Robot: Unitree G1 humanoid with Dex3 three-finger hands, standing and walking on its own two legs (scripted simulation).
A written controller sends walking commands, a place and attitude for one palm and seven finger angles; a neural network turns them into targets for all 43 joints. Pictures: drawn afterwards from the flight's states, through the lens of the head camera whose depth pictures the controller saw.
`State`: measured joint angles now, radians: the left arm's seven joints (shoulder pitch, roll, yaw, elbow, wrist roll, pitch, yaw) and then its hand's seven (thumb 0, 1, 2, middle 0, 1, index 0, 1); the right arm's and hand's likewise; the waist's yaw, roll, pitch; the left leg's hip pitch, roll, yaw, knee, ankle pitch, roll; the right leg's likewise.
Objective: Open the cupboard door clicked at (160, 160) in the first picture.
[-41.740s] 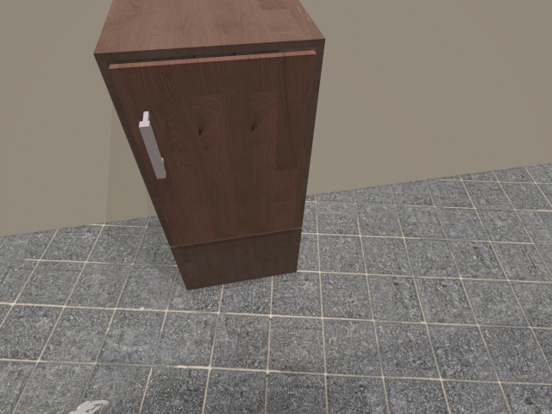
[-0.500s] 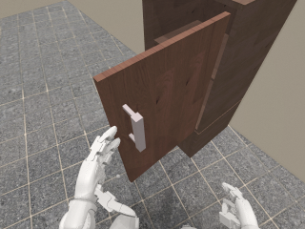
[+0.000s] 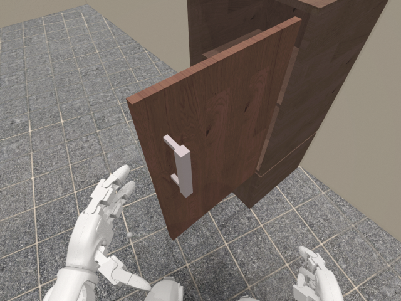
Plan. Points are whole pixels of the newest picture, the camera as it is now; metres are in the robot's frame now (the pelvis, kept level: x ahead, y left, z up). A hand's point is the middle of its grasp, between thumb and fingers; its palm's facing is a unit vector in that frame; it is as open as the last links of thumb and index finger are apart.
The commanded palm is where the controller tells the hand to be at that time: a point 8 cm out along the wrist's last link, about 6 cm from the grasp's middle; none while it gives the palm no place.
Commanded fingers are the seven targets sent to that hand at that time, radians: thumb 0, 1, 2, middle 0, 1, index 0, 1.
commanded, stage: draw the hand back to the body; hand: left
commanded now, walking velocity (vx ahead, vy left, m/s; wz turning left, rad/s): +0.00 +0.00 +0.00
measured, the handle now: (178, 167) +0.36 +0.07 +0.07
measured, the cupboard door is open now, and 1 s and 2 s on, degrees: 91 91 91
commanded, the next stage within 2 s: step back with the hand held close in 1.42 s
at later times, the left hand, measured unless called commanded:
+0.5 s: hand (65, 231) +0.20 +0.20 +0.14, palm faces +0.15 -0.95 -0.26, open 15.3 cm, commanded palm +0.17 +0.26 +0.17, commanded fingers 0.00 -0.01 0.51 -0.17 -0.30 -0.17 -0.30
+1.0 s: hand out of the picture +0.23 +0.27 +0.22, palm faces +0.40 -0.82 -0.41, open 9.5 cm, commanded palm +0.18 +0.32 +0.25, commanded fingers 0.00 0.87 0.88 -0.20 -0.30 -0.20 -0.30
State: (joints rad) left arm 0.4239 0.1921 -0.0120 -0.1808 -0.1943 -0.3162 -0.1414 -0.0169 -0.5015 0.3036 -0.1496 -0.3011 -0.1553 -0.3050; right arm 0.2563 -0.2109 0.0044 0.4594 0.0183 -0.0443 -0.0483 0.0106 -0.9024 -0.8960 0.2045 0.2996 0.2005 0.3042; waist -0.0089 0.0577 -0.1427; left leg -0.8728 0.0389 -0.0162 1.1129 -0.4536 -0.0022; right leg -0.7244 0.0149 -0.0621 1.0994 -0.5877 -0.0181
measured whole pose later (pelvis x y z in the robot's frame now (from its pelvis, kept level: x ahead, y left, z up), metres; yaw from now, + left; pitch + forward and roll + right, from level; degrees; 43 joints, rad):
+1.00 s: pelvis +0.04 +0.02 +0.08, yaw -1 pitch -2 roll +0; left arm 0.49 0.34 0.29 -0.41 -0.05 -0.06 0.13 0.00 0.52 0.74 -0.19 -0.30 -0.20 -0.31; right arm 0.20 -0.23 0.03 0.60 0.00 -0.09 -0.09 0.01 -0.90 -0.90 0.21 0.30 0.20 0.30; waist 0.06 0.06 -0.01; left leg -0.22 0.00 0.05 0.49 -0.25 0.03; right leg -0.08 -0.02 -0.01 0.44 -0.33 0.02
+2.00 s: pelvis -0.01 +0.02 +0.08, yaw -2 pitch +0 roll -1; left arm 0.56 0.43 0.39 -0.48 -0.06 -0.13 0.13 0.01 0.89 0.90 -0.21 -0.30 -0.22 -0.31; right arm 0.16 -0.23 -0.02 0.54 0.01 0.03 -0.10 0.01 -0.90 -0.90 0.20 0.30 0.20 0.30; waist 0.00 0.04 0.05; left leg -0.32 0.03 0.06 0.47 -0.16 0.03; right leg -0.20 0.01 0.01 0.43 -0.24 0.02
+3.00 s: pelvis -0.21 +0.05 +0.08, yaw -4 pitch +0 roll +0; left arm 0.50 0.44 0.43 -0.47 -0.06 -0.15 0.16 0.01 0.89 0.90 -0.21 -0.30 -0.21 -0.31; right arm 0.22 -0.17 0.02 0.63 -0.02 -0.13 -0.07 0.01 -0.90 -0.90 0.21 0.30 0.20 0.30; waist -0.04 -0.03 0.01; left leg -0.37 -0.02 0.04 0.42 -0.10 0.03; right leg -0.23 0.07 0.02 0.64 -0.48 -0.01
